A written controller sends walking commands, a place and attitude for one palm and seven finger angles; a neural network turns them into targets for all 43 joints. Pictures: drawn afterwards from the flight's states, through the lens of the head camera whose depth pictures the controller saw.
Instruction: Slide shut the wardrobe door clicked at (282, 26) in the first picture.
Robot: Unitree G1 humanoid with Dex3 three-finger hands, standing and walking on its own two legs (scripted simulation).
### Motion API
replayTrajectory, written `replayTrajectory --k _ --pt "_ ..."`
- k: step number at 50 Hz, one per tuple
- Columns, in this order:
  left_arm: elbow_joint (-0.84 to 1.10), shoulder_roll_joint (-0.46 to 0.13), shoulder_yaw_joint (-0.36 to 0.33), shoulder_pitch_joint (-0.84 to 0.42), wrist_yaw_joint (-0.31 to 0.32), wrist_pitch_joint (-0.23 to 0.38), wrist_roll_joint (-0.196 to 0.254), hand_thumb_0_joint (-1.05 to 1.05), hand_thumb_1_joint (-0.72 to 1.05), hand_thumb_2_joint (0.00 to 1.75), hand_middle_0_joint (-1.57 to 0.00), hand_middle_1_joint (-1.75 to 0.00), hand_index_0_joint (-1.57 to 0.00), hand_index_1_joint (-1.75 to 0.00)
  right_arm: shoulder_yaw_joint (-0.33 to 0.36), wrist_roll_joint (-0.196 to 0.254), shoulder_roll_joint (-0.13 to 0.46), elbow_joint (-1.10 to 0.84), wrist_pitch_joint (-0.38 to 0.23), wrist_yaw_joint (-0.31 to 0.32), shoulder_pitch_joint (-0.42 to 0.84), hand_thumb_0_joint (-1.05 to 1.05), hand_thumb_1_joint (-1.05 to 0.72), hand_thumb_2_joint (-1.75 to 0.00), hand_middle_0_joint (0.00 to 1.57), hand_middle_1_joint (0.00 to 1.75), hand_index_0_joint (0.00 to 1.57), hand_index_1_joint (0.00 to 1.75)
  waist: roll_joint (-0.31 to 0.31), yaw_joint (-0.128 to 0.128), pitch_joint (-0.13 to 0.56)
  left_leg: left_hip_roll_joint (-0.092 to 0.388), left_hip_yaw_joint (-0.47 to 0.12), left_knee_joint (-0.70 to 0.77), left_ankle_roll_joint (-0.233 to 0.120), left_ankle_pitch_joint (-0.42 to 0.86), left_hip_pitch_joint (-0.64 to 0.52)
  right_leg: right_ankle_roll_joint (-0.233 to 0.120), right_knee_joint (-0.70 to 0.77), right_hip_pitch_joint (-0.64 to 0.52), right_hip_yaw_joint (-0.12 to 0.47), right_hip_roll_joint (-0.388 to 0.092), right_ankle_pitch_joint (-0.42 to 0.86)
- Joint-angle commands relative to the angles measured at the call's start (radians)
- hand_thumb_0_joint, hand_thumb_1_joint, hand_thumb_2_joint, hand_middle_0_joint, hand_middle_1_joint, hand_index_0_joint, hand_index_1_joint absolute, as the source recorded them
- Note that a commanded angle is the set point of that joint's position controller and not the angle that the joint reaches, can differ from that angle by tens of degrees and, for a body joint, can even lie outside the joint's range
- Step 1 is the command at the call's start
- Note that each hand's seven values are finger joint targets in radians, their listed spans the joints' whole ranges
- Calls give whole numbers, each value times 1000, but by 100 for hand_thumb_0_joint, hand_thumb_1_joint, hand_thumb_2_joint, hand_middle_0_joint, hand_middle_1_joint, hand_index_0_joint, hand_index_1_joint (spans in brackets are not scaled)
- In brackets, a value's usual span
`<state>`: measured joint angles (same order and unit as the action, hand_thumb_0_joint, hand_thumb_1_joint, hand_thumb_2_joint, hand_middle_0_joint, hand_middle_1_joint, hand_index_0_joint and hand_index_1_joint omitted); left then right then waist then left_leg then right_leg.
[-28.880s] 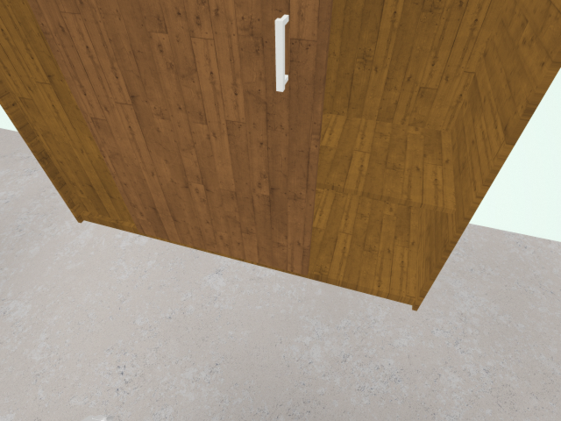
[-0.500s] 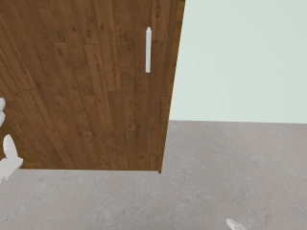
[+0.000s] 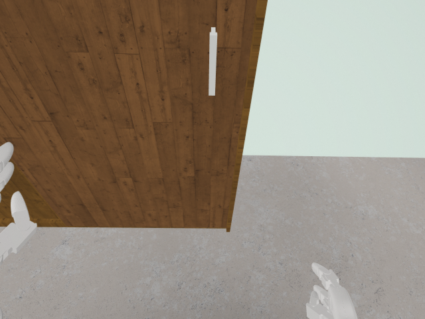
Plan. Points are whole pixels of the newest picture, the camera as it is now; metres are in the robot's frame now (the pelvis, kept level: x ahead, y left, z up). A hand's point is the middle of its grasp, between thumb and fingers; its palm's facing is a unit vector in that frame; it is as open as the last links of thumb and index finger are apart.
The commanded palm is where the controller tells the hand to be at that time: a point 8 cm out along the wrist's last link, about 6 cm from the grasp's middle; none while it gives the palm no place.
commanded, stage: let the arm hang, fingers relaxed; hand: left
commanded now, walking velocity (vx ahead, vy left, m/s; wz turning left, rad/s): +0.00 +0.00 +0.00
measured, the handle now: (212, 62) +0.64 +0.05 +0.17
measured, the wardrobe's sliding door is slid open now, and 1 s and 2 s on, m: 0.00 0.00 0.00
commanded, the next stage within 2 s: look to check the result in 1.20 s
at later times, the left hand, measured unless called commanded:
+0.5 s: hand out of the picture -0.01 +0.19 -0.18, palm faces +0.03 -0.98 -0.18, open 7.0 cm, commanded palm none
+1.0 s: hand out of the picture +0.04 +0.20 -0.16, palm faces +0.03 -0.97 -0.24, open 7.4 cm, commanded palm none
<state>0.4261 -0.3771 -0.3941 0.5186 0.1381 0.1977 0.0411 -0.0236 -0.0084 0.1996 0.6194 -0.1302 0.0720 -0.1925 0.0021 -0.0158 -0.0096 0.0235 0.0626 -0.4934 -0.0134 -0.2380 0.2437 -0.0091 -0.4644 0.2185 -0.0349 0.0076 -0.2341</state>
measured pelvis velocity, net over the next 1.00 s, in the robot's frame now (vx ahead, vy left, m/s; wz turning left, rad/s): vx -0.01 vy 0.01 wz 0.02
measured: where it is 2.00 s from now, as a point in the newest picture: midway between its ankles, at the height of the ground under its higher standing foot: outside the picture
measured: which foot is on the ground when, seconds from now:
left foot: down 0.00-1.00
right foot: down 0.00-1.00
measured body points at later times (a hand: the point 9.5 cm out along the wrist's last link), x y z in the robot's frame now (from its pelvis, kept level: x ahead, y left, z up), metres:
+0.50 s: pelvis -0.02 +0.00 +0.00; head +0.01 +0.02 +0.45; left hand -0.01 +0.24 -0.16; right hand +0.01 -0.25 -0.14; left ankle +0.02 +0.11 -0.74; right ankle +0.01 -0.11 -0.74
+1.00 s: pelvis -0.01 +0.01 +0.00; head +0.00 +0.00 +0.45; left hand +0.04 +0.25 -0.14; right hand +0.03 -0.23 -0.16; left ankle +0.02 +0.11 -0.74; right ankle +0.01 -0.11 -0.74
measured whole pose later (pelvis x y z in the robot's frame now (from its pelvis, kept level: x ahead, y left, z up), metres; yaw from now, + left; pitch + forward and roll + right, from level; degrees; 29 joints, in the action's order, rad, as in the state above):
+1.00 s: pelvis -0.01 +0.01 +0.00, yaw +1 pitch -1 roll +0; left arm -1.13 -0.20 -0.01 0.16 0.02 0.00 -0.01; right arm 0.01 -0.02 0.20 1.12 0.00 0.02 -0.21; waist 0.02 0.01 -0.03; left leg 0.00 0.05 -0.41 -0.02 -0.18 0.21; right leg 0.00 -0.41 0.19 -0.05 -0.02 -0.20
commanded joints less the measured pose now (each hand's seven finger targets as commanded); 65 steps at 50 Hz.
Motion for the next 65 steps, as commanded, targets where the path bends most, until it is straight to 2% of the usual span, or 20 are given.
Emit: replayTrajectory --k 1,4,5,6,7,9,11,13,17,19,23,25,26,28,35,40,49,56,60,65 --pt "222 -199 -132 -47 23 64 4 0 90 90 -20 -30 -20 -30 55 5 128 -159 -41 18 82 0 -90 -90 20 30 20 30 52 4 115 60 -89 93 -5 187 -36 -3 68 -46 94 -63 206" --pt "216 -182 -121 -34 25 63 3 0 90 90 -20 -30 -20 -30 54 5 126 -160 -39 17 76 0 -90 -90 20 30 20 30 50 4 109 59 -92 98 -5 165 -17 -3 75 -56 92 -62 187" --pt "-567 -42 287 -84 -123 -87 -79 0 90 90 -20 -30 -20 -30 108 15 324 99 -70 -77 119 0 -90 -90 20 30 20 30 55 58 42 86 -108 -85 -13 357 41 -20 -70 62 44 -151 375" --pt "-575 -23 273 -91 -140 -163 -71 0 90 90 -20 -30 -20 -30 114 20 269 83 -10 -74 56 0 -90 -90 20 30 20 30 42 44 131 101 -99 -63 4 402 -32 -24 -44 73 98 -146 321" --pt "-605 -19 274 -131 -139 -177 -72 0 90 90 -20 -30 -20 -30 109 13 263 81 17 -74 26 0 -90 -90 20 30 20 30 5 42 146 113 -126 -56 -16 358 1 -28 -68 62 51 -127 224" --pt "-710 -29 291 -196 -140 -185 -71 0 90 90 -20 -30 -20 -30 86 1 258 83 55 -72 50 0 -90 -90 20 30 20 30 -81 26 94 124 -182 -9 -50 258 90 -26 -83 53 42 -95 88" --pt "-837 -46 307 -248 -139 -188 -74 0 90 90 -20 -30 -20 -30 76 -9 253 100 77 -73 54 0 -90 -90 20 30 20 30 -148 23 79 101 -183 3 -45 221 99 -37 -53 35 70 -109 98" --pt "-970 -42 327 -291 -135 -197 -69 0 90 90 -20 -30 -20 -30 64 -15 234 143 97 -72 54 0 -90 -90 20 30 20 30 -103 23 62 83 -174 30 -36 188 87 -40 -24 23 90 -119 92" --pt "-1196 -14 358 -314 -127 -208 -63 0 90 90 -20 -30 -20 -30 42 -21 190 225 127 -68 54 0 -90 -90 20 30 20 30 56 19 8 75 -171 121 -27 -3 79 -30 64 28 106 -105 -84" --pt "-1281 -6 359 -305 -127 -204 -61 0 90 90 -20 -30 -20 -30 39 -19 169 268 131 -63 27 0 -90 -90 20 30 20 30 91 20 11 65 -160 141 -22 -71 76 -35 94 14 116 -106 -106" --pt "-1391 10 349 -277 -124 -194 -58 0 90 90 -20 -30 -20 -30 49 -17 157 334 127 -49 -24 0 -90 -90 20 30 20 30 139 19 47 72 -155 144 -25 -69 38 -47 125 -20 107 -108 -62" --pt "-1433 9 352 -273 -124 -190 -56 0 90 90 -20 -30 -20 -30 53 -14 153 363 127 -45 -50 0 -90 -90 20 30 20 30 108 22 48 73 -153 142 -24 -57 26 -49 137 -24 103 -111 -55" --pt "-1450 16 354 -272 -122 -191 -56 0 90 90 -20 -30 -20 -30 55 -12 150 374 130 -43 -63 0 -90 -90 20 30 20 30 63 24 27 79 -158 144 -26 -47 15 -48 142 -9 93 -106 -58" --pt "-1481 29 358 -271 -121 -193 -56 0 90 90 -20 -30 -20 -30 57 -12 143 401 132 -40 -89 0 -90 -90 20 30 20 30 31 27 1 82 -157 153 -28 -53 17 -44 150 4 87 -107 -67" --pt "-1535 33 359 -261 -115 -196 -56 0 90 90 -20 -30 -20 -30 60 -11 132 450 132 -37 -115 0 -90 -90 20 30 20 30 -10 24 -43 89 -160 179 -33 -62 17 -40 150 16 79 -104 -78" --pt "-1538 25 356 -279 -114 -193 -58 0 90 90 -20 -30 -20 -30 63 -13 133 461 131 -40 -104 0 -90 -90 20 30 20 30 -12 25 -55 87 -152 187 -30 -63 12 -37 158 24 85 -108 -92" --pt "-1527 23 357 -323 -115 -187 -57 0 90 90 -20 -30 -20 -30 56 -14 135 467 122 -43 -49 0 -90 -90 20 30 20 30 3 23 -55 87 -146 194 -21 40 -19 -29 158 6 88 -113 -10" --pt "-1514 2 351 -348 -115 -177 -56 0 90 90 -20 -30 -20 -30 55 -10 161 465 112 -43 -17 0 -90 -90 20 30 20 30 23 20 11 95 -143 184 -17 166 -70 -29 152 -56 86 -120 97" --pt "-1516 -7 351 -370 -118 -177 -55 0 90 90 -20 -30 -20 -30 55 -12 175 468 115 -43 4 0 -90 -90 20 30 20 30 13 24 -22 94 -138 196 -12 132 -71 -30 174 -39 89 -120 69" --pt "-1518 -31 348 -381 -120 -172 -54 0 90 90 -20 -30 -20 -30 58 -10 202 469 113 -43 24 0 -90 -90 20 30 20 30 7 24 9 97 -139 192 -14 161 -101 -33 181 -62 91 -126 98"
